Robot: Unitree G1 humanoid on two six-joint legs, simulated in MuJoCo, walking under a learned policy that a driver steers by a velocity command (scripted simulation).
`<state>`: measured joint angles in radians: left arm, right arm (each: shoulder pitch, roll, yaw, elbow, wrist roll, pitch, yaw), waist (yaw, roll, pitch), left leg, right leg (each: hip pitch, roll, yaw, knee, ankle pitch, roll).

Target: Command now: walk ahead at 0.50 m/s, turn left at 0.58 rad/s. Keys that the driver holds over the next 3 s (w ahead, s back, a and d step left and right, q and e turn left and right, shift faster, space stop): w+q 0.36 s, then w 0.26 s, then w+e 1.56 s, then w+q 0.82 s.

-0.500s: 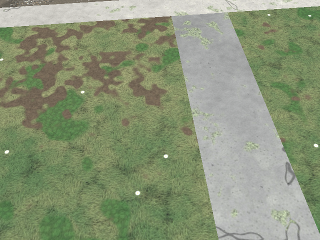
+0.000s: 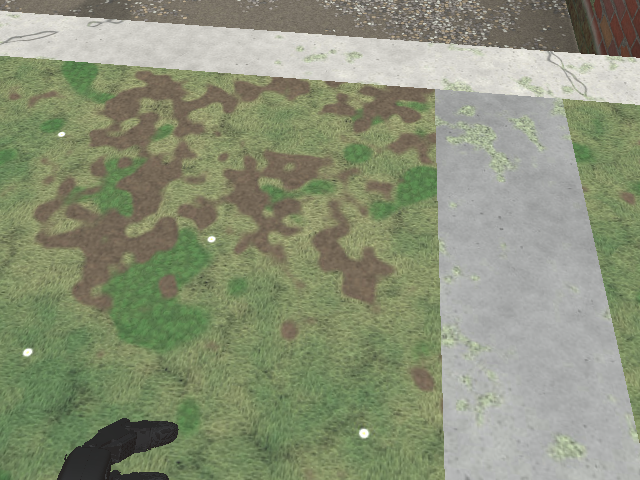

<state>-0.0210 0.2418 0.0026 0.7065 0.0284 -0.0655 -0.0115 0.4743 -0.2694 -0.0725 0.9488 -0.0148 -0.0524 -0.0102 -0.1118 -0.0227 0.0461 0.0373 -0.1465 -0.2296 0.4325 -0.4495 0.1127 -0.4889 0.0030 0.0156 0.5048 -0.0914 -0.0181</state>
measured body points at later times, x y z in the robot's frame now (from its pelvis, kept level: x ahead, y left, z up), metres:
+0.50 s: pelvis +0.25 +0.02 +0.01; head +0.29 +0.04 +0.46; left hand +0.14 +0.26 -0.13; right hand +0.53 -0.12 -0.08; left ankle +0.34 +0.14 -0.71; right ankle +0.13 -0.12 -0.72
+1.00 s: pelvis +0.49 +0.11 +0.01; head +0.52 +0.12 +0.46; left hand +0.60 +0.37 -0.11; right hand +0.53 -0.14 -0.13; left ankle +0.34 +0.14 -0.72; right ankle +0.67 +0.03 -0.69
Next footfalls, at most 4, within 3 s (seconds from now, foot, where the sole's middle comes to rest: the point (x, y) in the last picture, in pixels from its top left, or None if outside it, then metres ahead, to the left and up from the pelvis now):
0.52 left None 0.38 0.15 -0.76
1.08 right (262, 360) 0.71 0.07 -0.76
1.60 left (191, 255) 1.02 0.23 -0.76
2.12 right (309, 200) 1.17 -0.08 -0.76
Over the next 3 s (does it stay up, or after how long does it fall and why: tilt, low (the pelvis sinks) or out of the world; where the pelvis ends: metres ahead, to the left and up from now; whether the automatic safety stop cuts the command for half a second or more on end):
stays up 1.47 -0.15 0.01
